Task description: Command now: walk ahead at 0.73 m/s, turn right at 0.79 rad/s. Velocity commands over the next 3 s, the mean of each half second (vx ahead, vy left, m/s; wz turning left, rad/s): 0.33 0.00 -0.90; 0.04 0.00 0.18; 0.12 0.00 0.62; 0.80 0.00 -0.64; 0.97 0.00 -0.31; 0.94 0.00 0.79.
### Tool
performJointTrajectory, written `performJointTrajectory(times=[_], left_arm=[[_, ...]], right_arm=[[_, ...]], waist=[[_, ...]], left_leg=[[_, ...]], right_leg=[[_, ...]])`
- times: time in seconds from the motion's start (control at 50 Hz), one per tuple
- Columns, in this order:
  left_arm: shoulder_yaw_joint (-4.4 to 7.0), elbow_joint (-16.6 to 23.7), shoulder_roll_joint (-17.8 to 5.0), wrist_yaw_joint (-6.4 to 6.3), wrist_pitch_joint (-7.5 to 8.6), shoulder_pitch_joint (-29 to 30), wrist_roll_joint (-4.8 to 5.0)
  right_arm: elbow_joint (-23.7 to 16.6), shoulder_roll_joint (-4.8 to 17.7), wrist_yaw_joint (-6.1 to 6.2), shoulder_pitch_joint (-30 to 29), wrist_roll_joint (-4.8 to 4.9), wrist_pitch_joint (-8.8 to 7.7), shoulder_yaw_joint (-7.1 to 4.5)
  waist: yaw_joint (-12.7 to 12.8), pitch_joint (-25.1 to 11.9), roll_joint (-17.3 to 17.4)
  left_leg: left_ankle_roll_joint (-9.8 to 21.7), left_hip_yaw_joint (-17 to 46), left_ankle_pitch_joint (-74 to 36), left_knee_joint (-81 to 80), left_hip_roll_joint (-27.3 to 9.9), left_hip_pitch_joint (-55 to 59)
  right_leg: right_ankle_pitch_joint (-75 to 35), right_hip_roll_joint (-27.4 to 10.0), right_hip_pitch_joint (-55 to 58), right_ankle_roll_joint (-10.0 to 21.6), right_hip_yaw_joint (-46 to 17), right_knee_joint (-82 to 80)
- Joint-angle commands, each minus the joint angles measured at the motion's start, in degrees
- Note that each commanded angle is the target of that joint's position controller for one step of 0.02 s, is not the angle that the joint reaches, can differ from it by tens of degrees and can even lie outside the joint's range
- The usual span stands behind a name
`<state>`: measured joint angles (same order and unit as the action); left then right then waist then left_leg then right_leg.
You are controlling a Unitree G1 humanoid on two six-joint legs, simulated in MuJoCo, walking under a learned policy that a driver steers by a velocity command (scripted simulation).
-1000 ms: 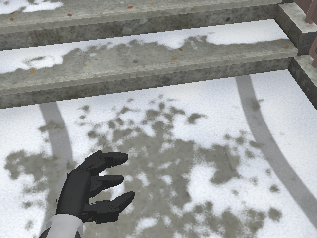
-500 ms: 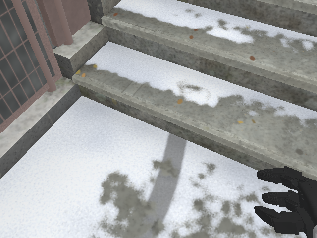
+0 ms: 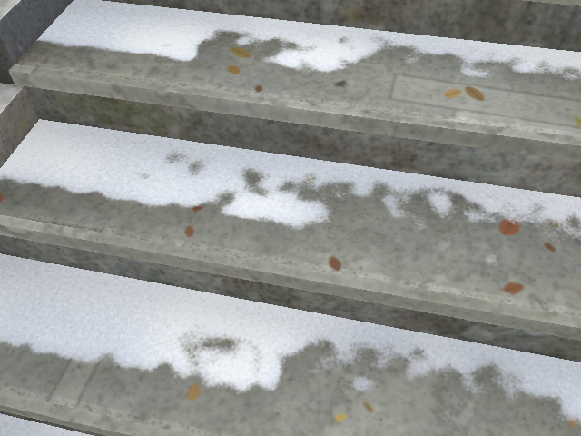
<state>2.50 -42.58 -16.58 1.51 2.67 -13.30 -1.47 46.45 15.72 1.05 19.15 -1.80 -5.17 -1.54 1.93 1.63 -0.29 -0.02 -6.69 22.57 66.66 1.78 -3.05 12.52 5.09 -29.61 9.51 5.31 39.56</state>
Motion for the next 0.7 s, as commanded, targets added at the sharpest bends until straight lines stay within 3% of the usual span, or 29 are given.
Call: performJointTrajectory(times=[0.02,0.04,0.06,0.1,0.16,0.2,0.22,0.24,0.26,0.28,0.3,0.34,0.36,0.38,0.4,0.42,0.44,0.46,0.48,0.5,0.52,0.54,0.56,0.6,0.62,0.64,0.66,0.68,0.7], left_arm=[[4.90,-0.4,-13.6,-1.65,-0.77,-15.3,-0.67],[3.87,-0.1,-9.9,-1.80,-1.24,-11.7,-0.02],[3.18,0.1,-8.3,-1.85,-0.87,-10.9,0.77],[2.52,-0.5,-7.3,-1.98,-0.07,-11.6,1.45],[2.99,-1.4,-9.9,-2.21,0.79,-12.4,0.72],[2.78,-3.7,-8.7,-3.32,0.43,-19.2,0.05],[2.60,-4.5,-8.4,-3.75,0.15,-21.8,0.35],[2.82,-4.8,-8.4,-4.27,-0.40,-25.3,0.51],[3.18,-6.2,-8.9,-6.07,-0.05,-35.3,-0.59],[3.37,-8.2,-8.6,-7.37,0.47,-42.7,-1.80],[3.42,-9.4,-8.3,-8.11,0.73,-43.6,-2.71],[3.05,-9.3,-7.0,-8.32,-0.29,-35.7,-1.92],[2.76,-5.7,-6.3,-8.15,-1.60,-24.4,0.00],[3.00,-2.2,-6.6,-7.10,-2.61,-14.6,0.85],[4.64,0.5,-11.3,-5.58,-1.66,-8.8,2.24],[7.04,2.1,-18.5,-3.91,0.41,-1.9,4.02],[7.27,3.0,-15.3,-2.12,3.29,2.8,4.35],[4.51,6.5,-3.8,-1.00,3.62,-2.3,3.11],[5.10,5.9,-5.9,-0.19,2.71,-11.5,0.42],[5.64,5.2,-6.8,-0.41,0.83,-12.4,-0.32],[4.97,4.4,-4.2,-1.26,-1.55,-11.9,-1.65],[4.07,4.1,-1.1,-1.63,-3.68,-10.4,-2.68],[-0.26,5.5,0.0,0.19,-1.64,-10.0,2.32],[-2.29,5.5,3.8,1.61,-0.97,-8.2,1.62],[-2.72,6.1,3.8,1.60,-1.25,-5.9,0.34],[-2.81,6.8,1.8,0.75,-1.77,-3.2,0.10],[-2.27,4.8,7.1,-1.50,-2.91,-9.5,-3.02],[-2.48,5.6,5.0,-2.05,-2.95,-7.5,-2.59],[-3.16,11.1,-3.2,1.75,-3.21,2.5,2.38]], right_arm=[[-12.7,4.0,-0.50,-2.2,-0.44,-3.01,1.24],[-12.9,4.6,-0.55,-4.6,-1.01,-2.83,1.16],[-13.9,3.8,-0.48,-7.1,-1.89,-1.73,1.29],[-15.2,2.8,-0.21,-8.0,-2.58,1.56,1.75],[-18.6,2.1,0.50,-13.7,-1.88,3.08,2.22],[-20.4,-0.8,1.07,-19.4,-1.39,3.35,2.80],[-21.3,-0.9,1.56,-21.6,-1.11,3.41,2.65],[-24.3,-3.8,1.95,-29.5,-3.09,3.56,3.90],[-26.9,-2.8,1.44,-39.1,-3.52,1.68,3.67],[-30.4,-4.3,0.78,-47.5,-3.38,0.42,4.28],[-32.9,-5.2,0.41,-51.4,-2.17,-0.24,4.66],[-36.9,-7.9,-0.51,-51.8,-1.00,0.73,6.38],[-35.8,-8.4,-1.22,-44.0,-0.80,2.30,7.24],[-34.2,-7.5,-0.72,-36.0,0.13,4.09,6.66],[-28.0,-4.3,0.81,-20.9,0.87,5.48,3.98],[-24.0,0.7,2.31,-1.9,1.96,6.57,0.85],[-19.0,6.2,3.18,8.1,0.43,6.52,-2.18],[-19.4,13.3,3.71,4.7,-0.90,5.84,-2.90],[-21.1,9.2,3.78,-5.3,0.66,6.10,-2.57],[-22.1,2.3,4.11,-15.9,1.42,5.85,-0.89],[-20.7,-3.9,4.29,-20.0,1.83,5.78,0.24],[-18.6,-7.0,4.61,-20.5,1.50,5.75,0.69],[-13.3,-11.0,-0.61,-14.7,-0.39,2.24,3.60],[-4.9,-6.8,-0.47,-11.1,-1.34,0.36,1.16],[-1.9,-4.2,-0.31,-9.0,-1.15,0.16,0.17],[-0.6,-1.6,-0.54,-8.2,-2.09,0.66,-0.47],[0.2,-5.7,0.18,-8.2,1.40,1.92,0.08],[-0.4,-7.6,0.84,-9.9,1.78,2.65,1.25],[-7.5,0.9,-2.25,-21.2,-1.35,1.57,0.89]], waist=[[1.3,-17.1,-3.1],[-1.2,-7.7,3.3],[-2.3,-3.3,5.2],[-3.5,-1.6,5.8],[-3.1,-2.6,4.5],[1.7,-5.4,-4.3],[2.5,-4.7,-3.8],[6.2,-3.4,-3.2],[13.0,-1.6,-3.2],[17.2,-1.9,-3.9],[16.9,-2.1,-4.9],[10.5,-3.9,-5.7],[3.3,-7.0,1.1],[-2.3,-8.4,-1.3],[-8.9,-17.6,-7.0],[-19.2,-26.2,-11.1],[-23.1,-30.2,1.3],[-14.3,-36.3,29.2],[-5.5,-38.2,23.8],[0.2,-28.5,18.6],[3.1,-16.5,11.5],[4.4,-10.7,7.4],[-0.3,-8.3,11.7],[1.1,-7.0,6.3],[0.6,-8.5,4.1],[-0.6,-10.2,1.6],[7.4,-7.5,3.5],[6.8,-9.2,1.1],[4.1,-16.2,-1.9]], left_leg=[[-0.3,12.7,1.4,34.5,1.3,-44.6],[-0.6,11.6,-0.7,29.9,-0.8,-44.2],[-1.5,10.9,-0.5,29.1,-1.7,-43.9],[-3.1,8.4,0.8,29.1,-2.9,-43.2],[-2.5,5.3,-0.7,16.2,-2.9,-41.6],[-2.0,3.9,4.2,32.0,-1.3,-56.6],[-1.5,5.8,5.8,39.2,-1.3,-67.2],[-1.0,6.0,11.7,48.6,-1.0,-80.2],[-0.6,6.4,20.4,57.6,-0.5,-99.4],[0.2,9.1,29.9,60.6,-0.3,-110.9],[0.9,11.4,34.4,59.2,-0.8,-113.8],[1.9,11.6,31.5,41.4,-2.1,-94.9],[2.9,8.2,16.8,20.5,-2.2,-65.0],[2.8,3.4,5.6,4.7,1.0,-33.9],[3.2,4.4,-2.4,6.0,3.3,-6.9],[4.0,11.4,-9.4,-2.6,2.0,9.2],[7.6,21.3,-21.9,-18.8,-5.8,17.2],[11.8,46.9,-58.2,-32.4,-28.5,13.3],[14.3,55.3,-60.7,-35.8,-29.5,4.3],[16.1,49.8,-43.9,-35.1,-27.1,-4.8],[15.1,41.3,-30.4,-34.1,-23.0,-13.6],[13.3,35.6,-18.5,-33.8,-18.7,-19.0],[16.0,30.7,-19.8,-35.6,-15.1,-24.8],[15.1,28.6,-18.4,-40.1,-12.8,-22.9],[15.8,27.7,-16.1,-41.1,-11.6,-18.9],[15.4,27.7,-12.6,-43.0,-11.5,-17.8],[12.7,20.2,-35.7,-39.7,-9.1,-22.1],[12.5,14.8,-44.7,-39.7,-6.8,-24.4],[7.2,18.8,-21.5,-43.8,-7.9,-26.2]], right_leg=[[-31.9,-19.4,46.9,17.4,-41.1,-16.6],[-26.7,-17.8,34.7,14.6,-38.2,-19.6],[-34.9,-16.8,26.9,13.4,-35.6,-19.8],[-47.6,-13.7,17.6,11.0,-28.4,-19.8],[-54.8,-7.2,12.5,6.3,-21.6,-20.0],[-55.8,-8.5,25.7,7.1,-26.0,-17.7],[-52.2,-10.1,32.6,7.7,-28.1,-16.4],[-57.7,-11.3,43.9,7.7,-33.1,-11.8],[-64.6,-14.3,62.4,9.4,-37.2,-9.4],[-70.1,-16.7,72.8,9.3,-40.1,-7.0],[-69.7,-18.4,74.4,8.3,-40.3,-7.8],[-56.2,-14.8,56.9,3.6,-36.1,-17.3],[-53.2,-13.1,35.8,2.0,-32.1,-27.2],[-53.7,-7.8,14.0,0.0,-28.9,-32.1],[-79.3,-5.1,5.1,-2.6,-24.6,-22.7],[-87.3,-5.7,4.5,-5.0,-28.6,-10.2],[-39.6,-0.5,2.9,-10.0,-28.1,9.5],[21.5,12.4,-2.1,-12.2,-22.1,44.2],[15.6,7.8,-1.7,-12.1,-22.9,56.8],[11.9,4.3,-3.6,-12.7,-16.0,59.5],[8.5,1.6,-8.2,-12.8,-12.0,59.1],[5.3,1.2,-10.9,-12.6,-11.8,60.8],[3.7,-1.0,-16.8,-9.5,-22.6,55.6],[1.8,0.1,-23.5,-6.1,-22.5,51.0],[-0.6,0.3,-27.2,-6.4,-21.6,46.8],[-5.1,-0.3,-29.4,-7.8,-21.8,44.3],[1.1,0.4,-16.2,-10.4,-10.3,49.3],[0.9,-1.9,-12.9,-12.3,-7.7,42.8],[-0.8,-4.9,-17.6,-16.6,-11.1,47.2]])
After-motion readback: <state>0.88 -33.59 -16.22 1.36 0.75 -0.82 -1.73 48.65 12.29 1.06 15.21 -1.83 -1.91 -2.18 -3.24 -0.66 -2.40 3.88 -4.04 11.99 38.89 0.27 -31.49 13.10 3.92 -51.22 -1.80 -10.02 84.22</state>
